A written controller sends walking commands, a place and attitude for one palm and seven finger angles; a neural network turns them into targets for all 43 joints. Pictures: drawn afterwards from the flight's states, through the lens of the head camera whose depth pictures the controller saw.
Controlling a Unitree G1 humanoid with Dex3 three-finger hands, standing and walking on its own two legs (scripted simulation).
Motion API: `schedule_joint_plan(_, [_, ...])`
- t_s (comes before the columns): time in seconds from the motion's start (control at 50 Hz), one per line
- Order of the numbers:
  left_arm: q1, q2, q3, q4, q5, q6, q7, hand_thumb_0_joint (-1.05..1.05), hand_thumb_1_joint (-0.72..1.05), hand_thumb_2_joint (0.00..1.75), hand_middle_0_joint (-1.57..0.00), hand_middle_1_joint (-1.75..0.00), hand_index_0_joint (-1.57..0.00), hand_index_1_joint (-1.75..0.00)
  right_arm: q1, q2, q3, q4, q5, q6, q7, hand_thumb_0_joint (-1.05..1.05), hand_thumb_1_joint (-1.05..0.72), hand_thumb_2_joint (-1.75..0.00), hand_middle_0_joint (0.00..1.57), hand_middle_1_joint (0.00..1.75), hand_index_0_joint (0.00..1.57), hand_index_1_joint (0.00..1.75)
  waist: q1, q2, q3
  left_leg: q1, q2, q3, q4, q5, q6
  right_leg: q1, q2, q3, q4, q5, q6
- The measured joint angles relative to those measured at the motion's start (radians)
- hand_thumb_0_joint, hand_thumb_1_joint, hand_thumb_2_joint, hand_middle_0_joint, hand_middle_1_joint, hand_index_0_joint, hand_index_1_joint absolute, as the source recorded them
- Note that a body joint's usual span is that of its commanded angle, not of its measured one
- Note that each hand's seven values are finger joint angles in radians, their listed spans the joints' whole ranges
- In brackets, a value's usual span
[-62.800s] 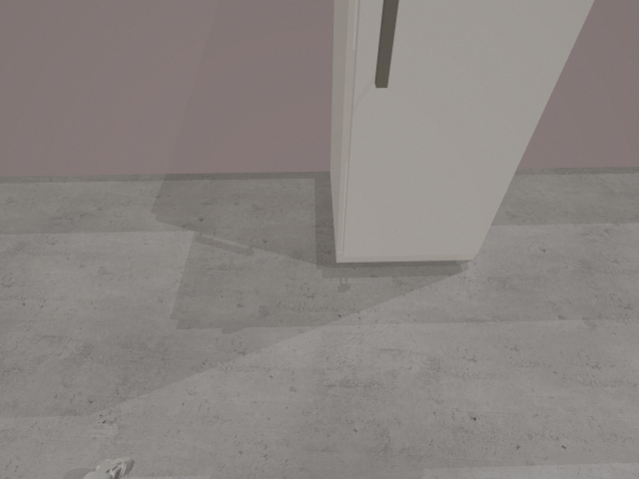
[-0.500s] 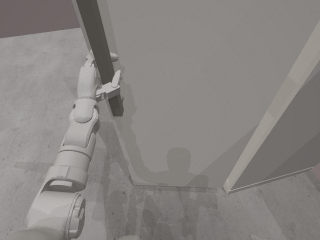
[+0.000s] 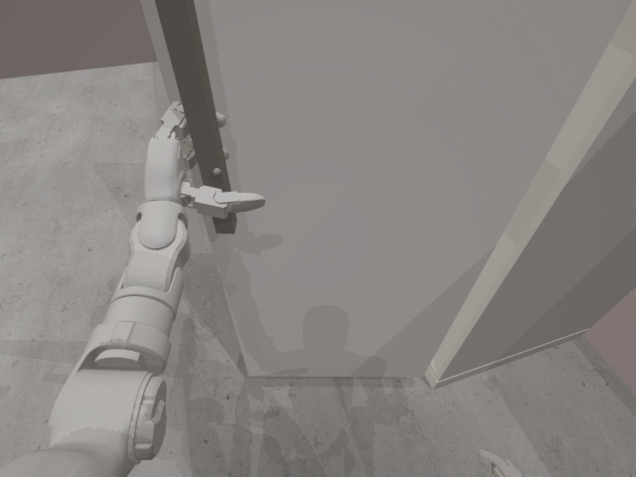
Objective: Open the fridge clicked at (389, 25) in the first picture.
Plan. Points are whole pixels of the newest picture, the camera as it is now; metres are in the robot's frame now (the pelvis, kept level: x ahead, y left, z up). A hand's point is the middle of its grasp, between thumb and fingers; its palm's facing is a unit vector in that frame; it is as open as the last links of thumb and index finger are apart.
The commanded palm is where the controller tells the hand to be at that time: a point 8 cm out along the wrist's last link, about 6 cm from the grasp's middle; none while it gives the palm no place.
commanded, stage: loosen the grip on the handle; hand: left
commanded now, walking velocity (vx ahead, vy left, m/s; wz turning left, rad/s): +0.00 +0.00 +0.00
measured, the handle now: (199, 77) +0.48 +0.15 +0.27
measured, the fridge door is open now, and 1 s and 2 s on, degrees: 72 69 69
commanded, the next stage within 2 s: slip the hand off the handle in 0.22 s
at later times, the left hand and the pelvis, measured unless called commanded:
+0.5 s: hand (212, 163) +0.46 +0.15 +0.17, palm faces +0.11 -0.99 -0.12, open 14.7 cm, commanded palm +0.42 +0.21 +0.17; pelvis +0.03 +0.00 +0.00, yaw +1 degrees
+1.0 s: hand (159, 172) +0.44 +0.21 +0.16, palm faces +0.11 -0.99 -0.10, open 14.7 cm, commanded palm +0.39 +0.25 +0.17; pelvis +0.03 +0.01 +0.00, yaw +1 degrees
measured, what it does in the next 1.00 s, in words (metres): stands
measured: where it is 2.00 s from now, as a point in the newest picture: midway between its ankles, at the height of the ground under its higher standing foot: outside the picture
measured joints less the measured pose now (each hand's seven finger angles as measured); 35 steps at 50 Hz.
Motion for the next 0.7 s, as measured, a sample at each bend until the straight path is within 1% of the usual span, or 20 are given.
schedule_joint_plan(0.04, [0.009,0.004,-0.002,-0.014,-0.007,0.008,-0.011,-0.01,-0.32,0.32,-0.41,-1.35,-0.36,-1.32,0.012,-0.001,0.001,0.01,0.003,0.004,-0.005,0.01,-0.9,-0.89,0.2,0.3,0.21,0.3,0.0,0.002,0.008,0.001,0.002,0.0,-0.005,0.0,-0.001,0.003,0.003,0.0,-0.01,0.003,0.0])
schedule_joint_plan(0.1, [-0.002,0.013,0.002,-0.001,-0.017,0.021,-0.018,-0.01,-0.43,0.27,-0.38,-1.32,-0.35,-1.3,0.021,-0.005,-0.001,0.024,0.003,0.007,-0.015,0.01,-0.9,-0.89,0.2,0.3,0.21,0.3,-0.005,0.005,0.017,-0.003,0.004,-0.004,-0.009,-0.002,-0.001,0.005,0.005,-0.005,-0.024,0.006,0.001])
schedule_joint_plan(0.2, [0.023,0.004,0.015,-0.06,-0.029,0.021,-0.021,-0.01,-0.51,0.23,-0.39,-1.28,-0.31,-1.23,0.03,-0.013,-0.022,0.032,-0.006,0.01,-0.018,0.01,-0.9,-0.89,0.2,0.3,0.21,0.3,-0.003,0.01,0.017,-0.004,0.005,-0.001,-0.022,-0.004,0.0,0.004,0.007,-0.002,-0.041,0.007,0.002])
schedule_joint_plan(0.32, [0.085,-0.019,0.021,-0.144,-0.032,0.03,-0.015,-0.01,-0.54,0.21,-0.33,-1.22,-0.27,-1.18,0.022,-0.019,-0.036,0.02,-0.011,0.025,-0.009,0.01,-0.9,-0.89,0.2,0.3,0.21,0.3,0.003,0.019,-0.002,0.011,0.004,0.002,-0.033,-0.014,0.001,0.018,0.007,0.0,-0.053,-0.001,0.005])
schedule_joint_plan(0.4, [0.054,-0.017,0.007,-0.107,-0.021,0.018,-0.02,-0.02,-0.55,0.2,-0.33,-1.21,-0.26,-1.16,0.002,-0.018,-0.029,0.01,-0.011,0.04,-0.009,0.01,-0.9,-0.89,0.2,0.3,0.21,0.3,0.004,0.016,-0.004,-0.001,0.001,-0.014,-0.02,-0.02,0.0,0.017,0.003,-0.016,-0.044,-0.011,0.006])
schedule_joint_plan(0.48, [0.026,-0.002,0.013,-0.082,-0.006,0.027,-0.033,-0.02,-0.56,0.2,-0.34,-1.21,-0.26,-1.16,-0.021,-0.014,-0.024,-0.008,-0.011,0.056,-0.014,0.01,-0.9,-0.89,0.2,0.3,0.21,0.3,0.005,0.015,-0.006,-0.013,0.002,-0.017,-0.014,-0.021,0.0,0.006,0.003,-0.018,-0.039,-0.013,0.004])
schedule_joint_plan(0.6, [0.046,0.023,0.056,-0.054,-0.028,0.035,-0.064,-0.02,-0.55,0.2,-0.31,-1.19,-0.25,-1.15,-0.024,-0.012,-0.015,-0.033,-0.007,0.075,-0.021,0.01,-0.9,-0.89,0.2,0.3,0.21,0.3,0.008,0.022,-0.016,-0.01,0.003,-0.012,-0.015,-0.025,0.0,0.006,0.005,-0.013,-0.04,-0.015,0.005])
schedule_joint_plan(0.7, [0.075,0.058,0.083,-0.068,-0.041,0.007,-0.097,-0.02,-0.55,0.2,-0.28,-1.17,-0.25,-1.15,-0.013,-0.01,-0.011,-0.036,-0.005,0.084,-0.026,0.01,-0.9,-0.89,0.2,0.3,0.21,0.3,0.016,0.019,-0.01,-0.011,0.006,-0.016,-0.005,-0.032,-0.001,0.009,0.006,-0.016,-0.036,-0.02,0.004])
